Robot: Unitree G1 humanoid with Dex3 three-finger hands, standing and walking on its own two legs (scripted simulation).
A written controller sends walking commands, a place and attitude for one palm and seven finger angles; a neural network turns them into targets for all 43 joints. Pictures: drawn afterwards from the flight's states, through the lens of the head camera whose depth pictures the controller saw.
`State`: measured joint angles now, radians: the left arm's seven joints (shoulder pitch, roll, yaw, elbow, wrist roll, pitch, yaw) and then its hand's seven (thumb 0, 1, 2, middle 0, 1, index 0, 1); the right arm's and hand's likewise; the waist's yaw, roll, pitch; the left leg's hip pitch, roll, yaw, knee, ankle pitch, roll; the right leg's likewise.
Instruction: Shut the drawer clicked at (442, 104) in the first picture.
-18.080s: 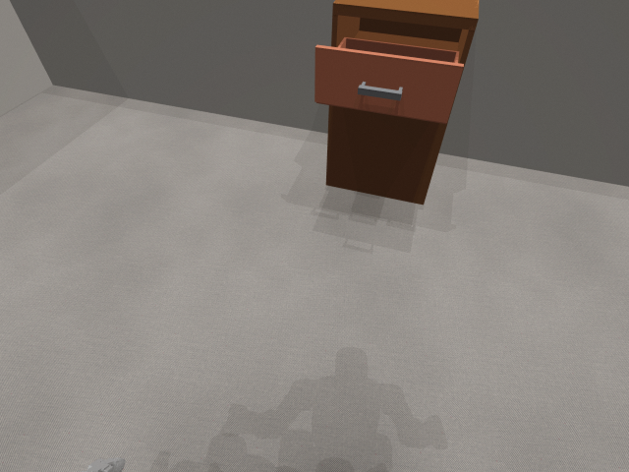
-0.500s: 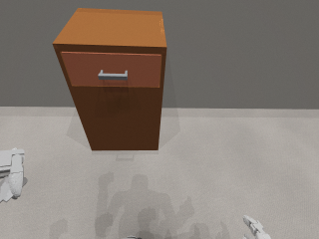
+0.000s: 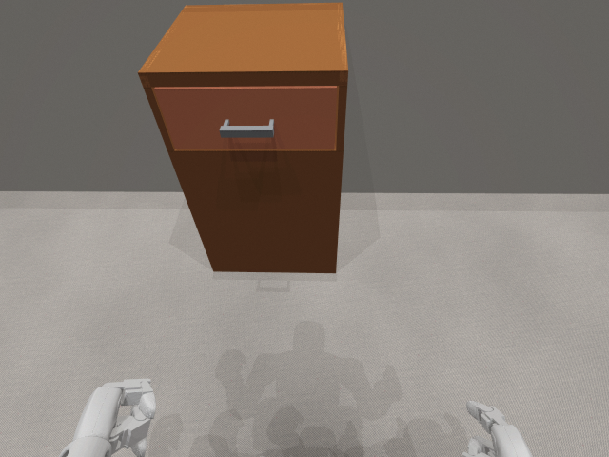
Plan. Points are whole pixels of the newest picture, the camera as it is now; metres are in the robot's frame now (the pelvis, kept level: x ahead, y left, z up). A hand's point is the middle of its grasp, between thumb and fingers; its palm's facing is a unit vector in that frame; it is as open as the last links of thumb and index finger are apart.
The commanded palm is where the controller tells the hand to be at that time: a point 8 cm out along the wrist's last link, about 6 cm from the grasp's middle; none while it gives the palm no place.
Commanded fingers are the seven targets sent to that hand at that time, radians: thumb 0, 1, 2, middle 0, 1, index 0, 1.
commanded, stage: let the arm hang, fingers relaxed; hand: left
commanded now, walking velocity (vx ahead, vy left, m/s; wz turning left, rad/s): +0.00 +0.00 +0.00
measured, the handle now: (248, 127) +0.86 +0.19 -0.05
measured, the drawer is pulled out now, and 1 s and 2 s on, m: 0.00 0.00 0.00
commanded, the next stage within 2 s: look to check the result in 0.92 s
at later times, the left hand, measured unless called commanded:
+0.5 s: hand out of the picture -0.04 +0.18 -0.15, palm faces +0.04 -0.97 -0.22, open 6.3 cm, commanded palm none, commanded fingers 0.00 0.90 0.90 -0.20 -0.30 -0.20 -0.30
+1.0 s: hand out of the picture +0.00 +0.16 -0.15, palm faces +0.04 -0.98 -0.18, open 7.3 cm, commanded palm none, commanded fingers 0.00 0.90 0.90 -0.20 -0.30 -0.20 -0.30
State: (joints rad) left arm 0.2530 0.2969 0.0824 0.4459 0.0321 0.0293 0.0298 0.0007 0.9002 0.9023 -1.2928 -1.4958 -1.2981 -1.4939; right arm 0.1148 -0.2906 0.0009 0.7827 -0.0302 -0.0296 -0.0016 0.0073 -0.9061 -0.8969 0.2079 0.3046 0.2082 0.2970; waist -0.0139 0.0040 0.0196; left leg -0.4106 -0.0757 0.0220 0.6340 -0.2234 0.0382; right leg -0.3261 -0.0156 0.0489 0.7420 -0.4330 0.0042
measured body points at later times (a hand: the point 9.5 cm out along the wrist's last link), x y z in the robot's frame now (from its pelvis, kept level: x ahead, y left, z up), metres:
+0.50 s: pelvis +0.01 +0.00 +0.02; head +0.03 +0.00 +0.47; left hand -0.04 +0.23 -0.13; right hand -0.02 -0.21 -0.14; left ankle +0.07 +0.10 -0.72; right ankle -0.01 -0.11 -0.72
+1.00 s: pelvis +0.02 +0.00 +0.02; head +0.02 +0.00 +0.47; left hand +0.00 +0.22 -0.14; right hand +0.00 -0.22 -0.14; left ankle +0.07 +0.10 -0.72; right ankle -0.01 -0.11 -0.72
